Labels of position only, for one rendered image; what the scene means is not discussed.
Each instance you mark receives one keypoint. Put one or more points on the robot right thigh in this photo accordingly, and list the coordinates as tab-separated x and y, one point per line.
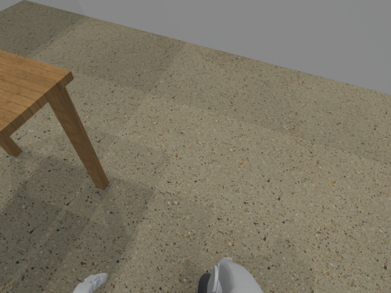
229	277

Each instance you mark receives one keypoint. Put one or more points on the robot right shin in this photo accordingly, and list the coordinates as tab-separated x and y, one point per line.
209	282

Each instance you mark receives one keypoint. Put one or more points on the table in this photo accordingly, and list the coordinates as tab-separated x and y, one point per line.
26	85

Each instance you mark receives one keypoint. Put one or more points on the robot left hand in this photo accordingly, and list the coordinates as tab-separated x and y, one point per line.
91	283

